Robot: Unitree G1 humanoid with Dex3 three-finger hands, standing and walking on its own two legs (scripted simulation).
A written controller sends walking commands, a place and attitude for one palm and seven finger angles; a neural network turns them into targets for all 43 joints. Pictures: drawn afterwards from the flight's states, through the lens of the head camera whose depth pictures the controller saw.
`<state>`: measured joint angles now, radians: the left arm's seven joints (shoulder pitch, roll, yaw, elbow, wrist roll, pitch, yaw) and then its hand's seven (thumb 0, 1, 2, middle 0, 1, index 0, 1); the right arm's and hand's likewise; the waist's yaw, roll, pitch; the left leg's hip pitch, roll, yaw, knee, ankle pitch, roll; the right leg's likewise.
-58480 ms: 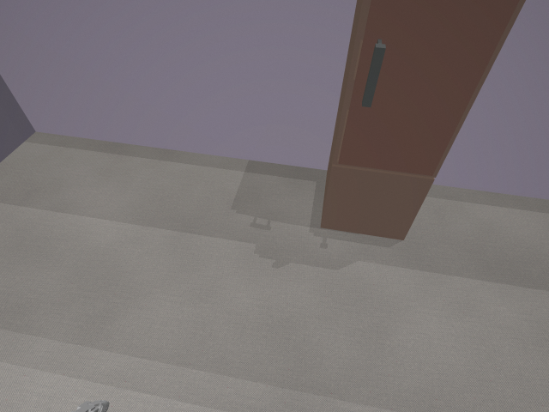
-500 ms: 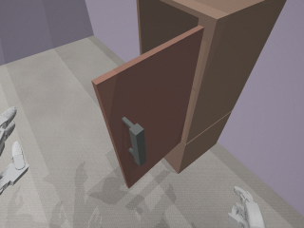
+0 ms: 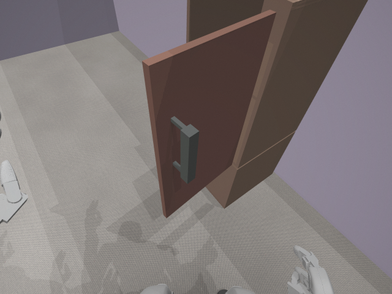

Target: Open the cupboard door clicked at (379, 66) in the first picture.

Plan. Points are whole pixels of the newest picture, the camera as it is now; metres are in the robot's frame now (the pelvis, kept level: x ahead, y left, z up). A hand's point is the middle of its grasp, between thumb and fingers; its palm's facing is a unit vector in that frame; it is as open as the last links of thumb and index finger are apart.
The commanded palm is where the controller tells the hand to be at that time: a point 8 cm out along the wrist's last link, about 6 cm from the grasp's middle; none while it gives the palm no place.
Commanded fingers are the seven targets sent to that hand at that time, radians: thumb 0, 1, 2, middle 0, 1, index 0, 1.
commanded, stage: step back with the hand held close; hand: left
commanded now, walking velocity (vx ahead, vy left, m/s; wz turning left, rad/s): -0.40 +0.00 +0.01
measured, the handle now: (182, 151) +0.41 +0.06 +0.04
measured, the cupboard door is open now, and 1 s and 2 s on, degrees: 96 96 96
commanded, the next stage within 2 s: stop stepping back and stand still in 0.48 s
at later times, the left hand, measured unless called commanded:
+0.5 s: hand (20, 264) +0.13 +0.22 +0.18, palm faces +0.28 -0.78 -0.57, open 7.4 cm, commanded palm +0.07 +0.26 +0.20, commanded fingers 0.00 0.90 0.90 -0.20 -0.30 -0.20 -0.30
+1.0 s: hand out of the picture -0.02 +0.21 +0.18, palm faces +0.48 -0.78 -0.40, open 7.4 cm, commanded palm -0.08 +0.25 +0.20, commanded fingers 0.00 0.90 0.90 -0.20 -0.30 -0.20 -0.30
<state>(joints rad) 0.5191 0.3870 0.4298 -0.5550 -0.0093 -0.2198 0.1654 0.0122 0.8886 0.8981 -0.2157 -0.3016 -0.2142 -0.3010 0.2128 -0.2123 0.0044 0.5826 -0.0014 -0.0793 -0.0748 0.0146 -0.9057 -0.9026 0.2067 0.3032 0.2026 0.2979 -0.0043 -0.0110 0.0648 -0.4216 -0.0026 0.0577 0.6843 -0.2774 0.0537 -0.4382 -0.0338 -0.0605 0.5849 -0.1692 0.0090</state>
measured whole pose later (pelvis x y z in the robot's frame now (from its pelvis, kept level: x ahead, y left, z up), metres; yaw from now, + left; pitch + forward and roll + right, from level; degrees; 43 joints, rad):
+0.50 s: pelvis -0.08 -0.03 +0.02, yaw -2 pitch +4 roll -1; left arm 0.62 0.48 0.44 -0.57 -0.04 -0.20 0.10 0.01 0.89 0.90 -0.22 -0.30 -0.22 -0.30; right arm 0.11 -0.21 0.01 0.57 0.01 -0.06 -0.08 0.01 -0.91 -0.90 0.21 0.30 0.20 0.30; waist 0.01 -0.01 0.01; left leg -0.39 0.00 0.04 0.58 -0.19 0.00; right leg -0.22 0.08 0.00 0.45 -0.30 -0.04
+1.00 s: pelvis -0.21 -0.05 +0.02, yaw +1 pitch +1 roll +1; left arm 0.51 0.36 0.38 -0.44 -0.01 -0.18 0.16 0.01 0.89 0.90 -0.22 -0.30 -0.21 -0.30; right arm 0.31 -0.22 0.00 0.70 -0.01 -0.11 -0.10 0.02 -0.91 -0.90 0.21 0.30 0.20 0.30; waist 0.00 -0.04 -0.08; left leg -0.33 0.02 0.06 0.69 -0.36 0.03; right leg -0.25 -0.02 -0.06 0.48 -0.25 -0.03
